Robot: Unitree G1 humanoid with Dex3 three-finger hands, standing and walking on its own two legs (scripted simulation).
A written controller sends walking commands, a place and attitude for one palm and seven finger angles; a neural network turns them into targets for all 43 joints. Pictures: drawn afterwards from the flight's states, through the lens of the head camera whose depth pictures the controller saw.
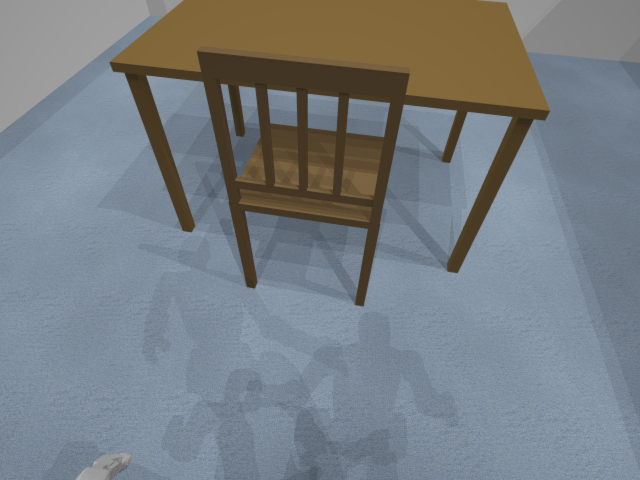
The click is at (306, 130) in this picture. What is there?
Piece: chair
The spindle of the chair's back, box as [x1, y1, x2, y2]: [296, 88, 307, 190]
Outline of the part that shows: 296,88 299,189 306,190 307,89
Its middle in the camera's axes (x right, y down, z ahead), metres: -0.05 -0.23 +0.95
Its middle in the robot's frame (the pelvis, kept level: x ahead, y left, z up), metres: +0.86 +0.08 -0.09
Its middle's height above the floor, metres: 0.68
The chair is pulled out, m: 0.00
